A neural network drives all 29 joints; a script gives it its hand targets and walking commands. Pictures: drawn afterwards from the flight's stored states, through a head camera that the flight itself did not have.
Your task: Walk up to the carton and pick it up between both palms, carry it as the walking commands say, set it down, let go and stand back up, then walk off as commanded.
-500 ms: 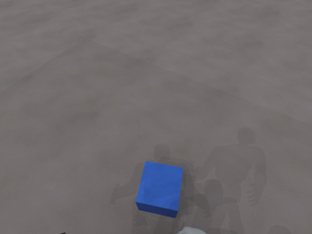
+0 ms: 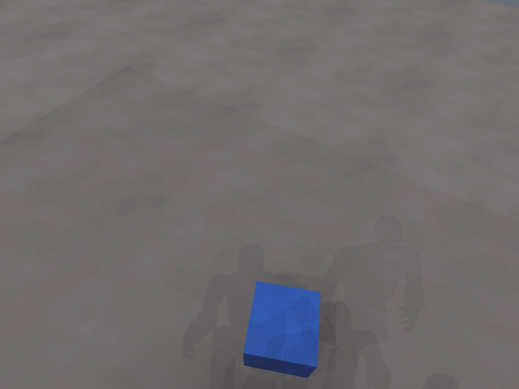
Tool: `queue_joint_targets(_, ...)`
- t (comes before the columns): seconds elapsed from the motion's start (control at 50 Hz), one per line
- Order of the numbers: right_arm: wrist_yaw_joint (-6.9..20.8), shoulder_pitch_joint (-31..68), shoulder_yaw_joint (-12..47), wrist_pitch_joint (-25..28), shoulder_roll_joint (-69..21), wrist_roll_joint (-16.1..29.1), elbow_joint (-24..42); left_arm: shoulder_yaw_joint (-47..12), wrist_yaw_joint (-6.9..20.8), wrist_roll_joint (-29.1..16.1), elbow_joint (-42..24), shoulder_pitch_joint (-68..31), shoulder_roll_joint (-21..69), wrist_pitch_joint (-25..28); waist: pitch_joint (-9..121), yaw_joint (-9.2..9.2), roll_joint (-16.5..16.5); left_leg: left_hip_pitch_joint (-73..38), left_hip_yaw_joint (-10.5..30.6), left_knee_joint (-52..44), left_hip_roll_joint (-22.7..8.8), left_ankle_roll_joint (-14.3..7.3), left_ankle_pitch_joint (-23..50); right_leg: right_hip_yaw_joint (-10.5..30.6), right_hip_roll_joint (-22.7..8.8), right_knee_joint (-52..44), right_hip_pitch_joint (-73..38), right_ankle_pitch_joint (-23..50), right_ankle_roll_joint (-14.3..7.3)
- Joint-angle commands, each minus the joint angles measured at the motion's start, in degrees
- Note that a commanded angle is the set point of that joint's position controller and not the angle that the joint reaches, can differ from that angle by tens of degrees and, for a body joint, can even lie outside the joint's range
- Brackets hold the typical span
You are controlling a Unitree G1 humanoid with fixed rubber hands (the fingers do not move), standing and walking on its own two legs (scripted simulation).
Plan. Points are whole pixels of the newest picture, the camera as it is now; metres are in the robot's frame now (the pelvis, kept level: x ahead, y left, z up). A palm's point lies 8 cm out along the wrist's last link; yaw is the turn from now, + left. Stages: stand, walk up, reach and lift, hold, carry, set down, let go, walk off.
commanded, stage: walk up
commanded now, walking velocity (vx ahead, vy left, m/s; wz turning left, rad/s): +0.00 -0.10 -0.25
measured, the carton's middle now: (281, 329) +0.40 -0.07 -0.67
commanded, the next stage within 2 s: stand in 1.90 s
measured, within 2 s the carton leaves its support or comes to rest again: neither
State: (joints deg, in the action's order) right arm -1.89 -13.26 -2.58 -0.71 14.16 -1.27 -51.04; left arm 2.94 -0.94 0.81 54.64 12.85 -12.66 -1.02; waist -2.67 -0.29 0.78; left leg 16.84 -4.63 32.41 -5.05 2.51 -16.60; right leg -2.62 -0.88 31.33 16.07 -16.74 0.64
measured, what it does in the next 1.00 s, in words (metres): steps on the spot: right foot, then left foot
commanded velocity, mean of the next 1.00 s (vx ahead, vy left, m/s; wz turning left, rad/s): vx -0.01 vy -0.07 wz -0.09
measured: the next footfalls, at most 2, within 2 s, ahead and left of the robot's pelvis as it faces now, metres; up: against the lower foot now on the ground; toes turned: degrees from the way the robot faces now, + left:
right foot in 0.56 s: +0.03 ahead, -0.16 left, +0.00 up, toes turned -1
left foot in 0.94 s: +0.01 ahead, +0.06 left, +0.00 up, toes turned -6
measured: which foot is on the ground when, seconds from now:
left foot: down 0.00-0.56, up 0.58-0.92, down 0.94-1.00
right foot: down 0.00-0.00, up 0.02-0.54, down 0.56-1.00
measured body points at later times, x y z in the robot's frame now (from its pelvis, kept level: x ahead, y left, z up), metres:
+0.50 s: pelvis -0.01 -0.01 +0.01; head +0.03 +0.00 +0.46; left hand +0.12 +0.22 -0.14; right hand -0.02 -0.28 -0.12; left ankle -0.01 +0.12 -0.73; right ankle -0.01 -0.15 -0.70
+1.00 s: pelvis -0.01 -0.07 +0.01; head +0.00 -0.06 +0.46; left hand +0.07 +0.15 -0.15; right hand -0.02 -0.30 -0.14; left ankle -0.03 +0.06 -0.73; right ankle -0.01 -0.15 -0.73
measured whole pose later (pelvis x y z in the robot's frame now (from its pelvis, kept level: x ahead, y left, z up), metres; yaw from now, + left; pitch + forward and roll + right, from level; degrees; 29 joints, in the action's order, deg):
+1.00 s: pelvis -0.01 -0.07 +0.01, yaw -6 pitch -1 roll +0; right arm -1.8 -16.1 -0.7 -1.0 9.2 -0.7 -59.2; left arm 0.6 -1.5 0.4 59.7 11.4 -9.5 0.2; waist -1.5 -0.4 1.3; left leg 6.6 -0.3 23.6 -1.1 0.7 -15.8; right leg -3.2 3.0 23.4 10.5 -12.2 -3.8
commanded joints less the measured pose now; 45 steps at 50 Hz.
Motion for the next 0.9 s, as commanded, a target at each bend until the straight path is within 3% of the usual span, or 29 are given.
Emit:
queue_joint_targets(0.0, -1.24, -9.83, -3.02, 1.24, 10.95, -0.06, 1.23, 2.75, 0.71, 0.50, -3.70, 0.50, -5.76, -2.45, 4.95, 2.29, -9.61, -12.05, 18.58, -14.34, -25.21, -11.62, 37.77, 7.78, 0.66, 38.15, 17.62, -15.68, 2.92)
queue_joint_targets(0.04, -1.09, -5.22, -2.03, 1.51, 8.34, 0.10, 2.35, 2.59, 1.80, 0.58, -3.38, -1.56, -6.03, -3.26, 1.43, 1.30, -13.63, -5.54, 12.09, -17.07, -18.34, -8.04, 26.83, 6.50, 0.11, 39.42, 16.55, -7.19, 2.78)
queue_joint_targets(0.06, -0.99, -3.11, -1.88, 1.64, 8.34, 0.30, 2.79, 2.62, 2.23, 0.46, -2.86, -0.96, -6.58, -3.59, 0.48, 0.54, -15.66, -3.45, 9.56, -17.69, -16.24, -6.55, 24.70, 5.32, 0.72, 40.45, 15.56, -4.25, 3.30)
queue_joint_targets(0.08, -0.96, -3.06, -1.72, 1.61, 8.02, 0.35, 2.82, 2.56, 2.49, 0.40, -2.99, -0.92, -6.58, -3.81, 0.37, 0.31, -16.36, -3.83, 7.97, -17.04, -14.88, -6.04, 27.58, 4.46, 0.99, 40.79, 15.59, -2.54, 3.79)
queue_joint_targets(0.16, -1.12, -8.52, -1.42, 2.09, 7.07, 0.73, 1.15, 1.93, 2.84, 0.29, -2.27, -0.60, -6.21, -3.94, 3.81, 0.50, -12.77, -12.29, 4.69, -10.57, -14.00, -5.34, 52.21, 3.51, 2.04, 39.28, 16.84, -0.02, 4.39)
queue_joint_targets(0.2, -1.01, -10.36, -1.57, 2.21, 7.53, 0.74, 0.35, 1.38, 2.82, 0.21, -2.73, -2.51, -5.85, -4.06, 3.92, 1.08, -12.85, -14.79, 5.26, -10.00, -13.54, -5.40, 53.66, 3.42, 1.70, 35.45, 17.77, 0.64, 4.41)
queue_joint_targets(0.26, -0.63, -11.70, -1.91, 2.01, 8.33, 0.58, -0.10, 0.40, 2.84, 0.23, -3.73, -5.18, -5.29, -3.98, 4.18, 2.44, -14.26, -18.15, 6.41, -10.83, -13.29, -7.57, 45.65, 2.96, 0.74, 26.68, 18.42, 0.36, 4.03)
queue_joint_targets(0.3, -0.56, -11.95, -2.32, 1.63, 9.21, 0.32, -0.01, -0.03, 2.95, 0.17, -4.18, -6.76, -5.12, -3.79, 4.20, 3.18, -15.56, -19.36, 7.74, -11.80, -14.82, -9.52, 42.25, 3.01, -0.12, 21.41, 17.81, -1.58, 4.02)
queue_joint_targets(0.34, -0.26, -10.70, -2.85, 1.23, 10.11, -0.28, 0.83, -0.43, 2.97, -0.03, -4.59, -7.35, -5.23, -3.54, 4.11, 3.33, -16.30, -16.33, 7.68, -13.91, -15.61, -10.69, 30.15, 2.90, -1.06, 15.31, 13.91, -2.72, 4.16)
queue_joint_targets(0.38, 0.01, -7.48, -3.49, 0.80, 11.35, -0.70, 1.98, -0.14, 3.13, -0.22, -4.60, -6.79, -5.94, -3.47, 2.95, 2.19, -16.62, -9.84, 7.83, -15.81, -17.25, -11.06, 19.66, 3.28, -1.85, 11.09, 8.60, -4.24, 3.95)
queue_joint_targets(0.42, 0.32, -5.13, -4.00, 0.33, 11.87, -0.98, 2.64, 0.16, 3.07, -0.46, -4.02, -4.10, -6.31, -3.12, 2.11, 0.88, -16.21, -4.34, 6.84, -15.04, -17.27, -10.10, 13.54, 2.51, -1.63, 5.80, 3.11, -4.76, 3.27)
queue_joint_targets(0.46, 0.86, -3.15, -4.21, -0.09, 11.04, -0.73, 2.90, -0.06, 2.55, -0.62, -1.61, 1.44, -5.95, -2.05, 3.05, -1.73, -12.64, -0.15, 2.80, -9.09, -13.58, -7.21, 9.69, -1.03, 0.19, -6.38, -6.13, 3.66, 2.25)
queue_joint_targets(0.48, 1.33, -6.43, -3.43, -0.26, 7.65, -0.82, 2.35, 0.49, 2.13, -0.38, -0.40, 4.01, -7.65, -0.96, 5.20, -2.53, -4.60, 2.90, 0.61, -2.37, -9.61, -5.17, 4.84, 1.33, -2.13, -9.81, -12.25, 6.61, 1.31)
queue_joint_targets(0.5, 1.53, -7.97, -1.80, -0.32, 2.36, -0.67, 3.11, 1.52, 1.71, 0.21, -0.15, 6.06, -12.14, 0.11, 5.23, -3.45, 16.04, 9.81, -4.75, 11.41, -0.46, -1.30, -12.91, 18.40, -15.19, -18.11, -12.48, 12.79, -1.56)
queue_joint_targets(0.52, 1.06, -8.00, -0.81, -1.43, 1.24, -0.22, 3.44, 1.28, 1.38, 1.12, -1.11, 3.70, -13.50, 0.76, 5.09, -2.15, 17.51, 10.75, 1.21, 18.06, 1.22, -0.20, -18.68, 27.64, -21.37, -19.86, -6.48, 15.68, -6.11)
queue_joint_targets(0.54, 1.27, -7.91, -1.83, -2.03, 2.37, -0.02, 3.16, 1.27, 1.07, 1.24, -1.49, 0.06, -12.30, 0.97, 2.73, -0.21, 14.23, 9.49, 4.50, 21.31, 0.42, -0.39, -16.77, 24.65, -19.48, -20.53, -3.27, 13.45, -6.59)
queue_joint_targets(0.56, 1.25, -7.29, -2.23, -2.24, 3.02, -0.06, 2.00, 0.41, 1.08, 0.88, -1.32, -3.75, -9.57, 1.22, 1.72, 0.56, 10.43, 7.15, 7.52, 20.41, -0.33, -0.83, -12.58, 20.29, -16.72, -19.84, -1.36, 9.25, -6.06)
queue_joint_targets(0.58, 1.67, -9.65, -1.62, -2.30, 2.11, 0.41, -0.48, -0.52, 0.84, 0.24, -1.84, -6.65, -6.64, 1.70, 2.40, 1.16, 10.82, 3.88, 7.95, 16.87, -0.34, -1.95, -7.28, 15.30, -13.04, -19.53, -1.95, 7.18, -5.64)
queue_joint_targets(0.6, 1.93, -9.82, -1.41, -2.18, 1.89, 0.75, -1.92, -0.86, 0.44, -0.09, -2.13, -7.09, -5.27, 1.98, 2.71, 1.25, 11.40, 3.88, 7.33, 16.27, 0.50, -2.30, -5.05, 11.55, -10.77, -18.05, -3.79, 9.82, -5.10)
queue_joint_targets(0.62, 1.97, -9.52, -1.43, -2.15, 2.33, 0.81, -2.59, -1.08, 0.29, -0.17, -2.19, -6.59, -5.13, 2.09, 3.27, 1.05, 10.58, 3.93, 7.23, 16.02, 1.19, -2.55, -4.09, 10.07, -9.87, -17.07, -5.20, 12.65, -4.83)
queue_joint_targets(0.66, 1.90, -9.11, -1.31, -2.54, 2.79, 0.87, -3.51, -1.49, 0.17, 0.02, -1.10, -4.50, -5.28, 2.44, 4.50, 0.30, 10.47, 2.62, 7.02, 13.79, 1.80, -3.00, -3.99, 10.95, -10.38, -16.82, -7.33, 17.12, -4.41)
queue_joint_targets(0.7, 1.49, -7.53, -1.04, -2.52, 2.22, 0.92, -3.66, -1.49, -0.04, 0.06, -0.40, -2.84, -5.36, 2.41, 3.59, -0.31, 9.18, 2.19, 6.89, 10.41, 2.26, -2.87, -4.59, 12.90, -11.18, -17.08, -8.20, 18.71, -5.63)
queue_joint_targets(0.8, 0.57, -5.90, 0.27, -1.76, 0.38, 0.66, -5.05, -1.20, -0.69, 0.05, 1.47, -1.42, -5.49, 2.05, -0.06, -0.84, 6.78, -0.85, 6.01, 0.22, 2.33, -2.59, -5.76, 15.75, -12.17, -19.13, -7.02, 6.10, -8.14)
queue_joint_targets(0.86, -0.01, -8.17, 1.24, -0.37, -1.28, 0.64, -6.75, -0.73, -0.88, -0.53, 2.71, -1.51, -5.25, 1.80, 0.02, 1.15, 4.53, -6.45, 4.80, -12.54, 2.54, -2.98, 3.37, 14.55, -10.38, -16.67, -7.51, 5.28, -6.13)
queue_joint_targets(0.88, -0.23, -9.01, 1.22, 0.07, -0.95, 0.55, -7.64, -0.83, -0.89, -0.57, 2.69, -1.71, -4.46, 1.79, 0.21, 1.51, 2.08, -7.82, 5.41, -13.43, 1.81, -3.35, 5.86, 13.82, -9.26, -15.64, -7.05, 5.91, -5.30)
